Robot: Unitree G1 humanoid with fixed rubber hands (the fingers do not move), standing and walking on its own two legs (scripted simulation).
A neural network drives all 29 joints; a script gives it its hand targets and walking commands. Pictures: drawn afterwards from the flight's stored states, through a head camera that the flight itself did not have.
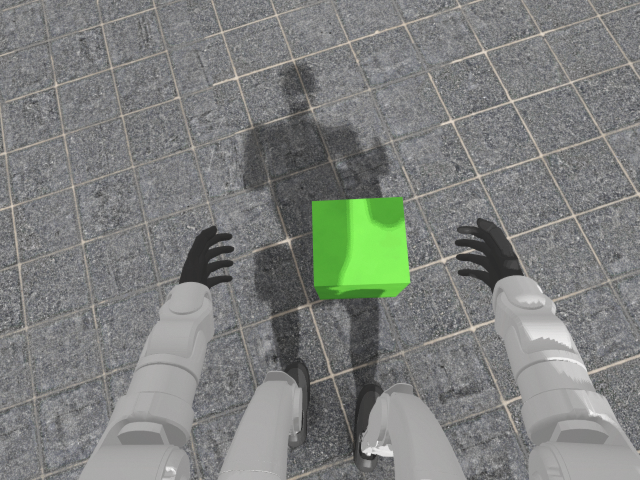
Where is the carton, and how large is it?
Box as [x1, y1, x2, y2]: [312, 197, 409, 299]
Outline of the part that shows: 402,197 312,201 314,287 320,299 395,296 409,283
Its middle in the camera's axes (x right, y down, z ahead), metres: +0.10 +0.03 +0.99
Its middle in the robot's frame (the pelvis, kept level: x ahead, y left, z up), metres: +0.51 -0.03 -0.58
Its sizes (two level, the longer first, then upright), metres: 0.210 0.200 0.250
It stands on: the floor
